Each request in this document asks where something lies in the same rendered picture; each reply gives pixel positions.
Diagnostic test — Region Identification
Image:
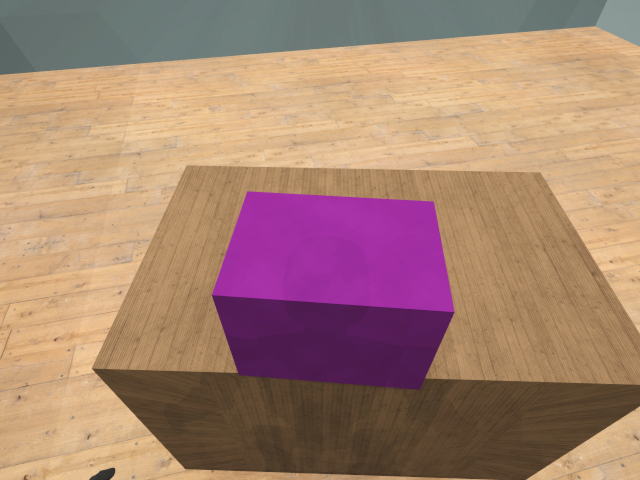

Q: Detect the pedestal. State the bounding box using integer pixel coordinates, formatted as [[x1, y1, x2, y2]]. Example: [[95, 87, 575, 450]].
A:
[[92, 165, 640, 480]]

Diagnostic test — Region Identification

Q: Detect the carton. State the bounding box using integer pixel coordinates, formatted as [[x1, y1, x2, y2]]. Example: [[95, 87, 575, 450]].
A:
[[212, 191, 455, 390]]

